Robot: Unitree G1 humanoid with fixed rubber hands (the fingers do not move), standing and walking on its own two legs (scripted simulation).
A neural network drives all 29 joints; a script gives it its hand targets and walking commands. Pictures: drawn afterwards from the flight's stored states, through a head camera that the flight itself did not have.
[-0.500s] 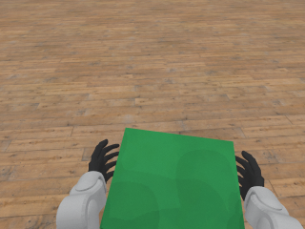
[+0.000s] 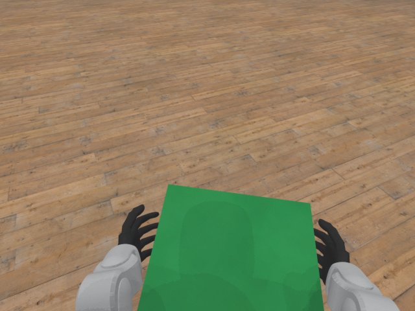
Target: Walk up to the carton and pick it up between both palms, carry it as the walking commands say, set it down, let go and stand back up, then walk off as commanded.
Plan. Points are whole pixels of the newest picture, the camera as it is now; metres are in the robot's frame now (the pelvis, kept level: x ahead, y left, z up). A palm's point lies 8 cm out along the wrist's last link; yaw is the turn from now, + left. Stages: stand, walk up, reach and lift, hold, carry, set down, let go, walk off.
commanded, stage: carry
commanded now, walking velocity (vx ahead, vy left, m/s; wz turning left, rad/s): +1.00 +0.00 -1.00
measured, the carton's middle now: (225, 272) +0.23 +0.01 -0.01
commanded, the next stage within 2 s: none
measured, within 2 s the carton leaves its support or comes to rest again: neither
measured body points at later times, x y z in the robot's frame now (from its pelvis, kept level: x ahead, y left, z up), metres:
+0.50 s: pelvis +0.41 -0.07 -0.02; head +0.42 -0.06 +0.43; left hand +0.70 +0.01 +0.05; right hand +0.58 -0.31 +0.04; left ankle +0.36 +0.09 -0.64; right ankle +0.41 -0.10 -0.73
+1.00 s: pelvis +0.69 -0.32 -0.03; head +0.71 -0.31 +0.42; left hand +0.99 -0.39 +0.04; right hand +0.73 -0.61 +0.05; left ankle +0.70 -0.01 -0.64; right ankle +0.66 -0.32 -0.73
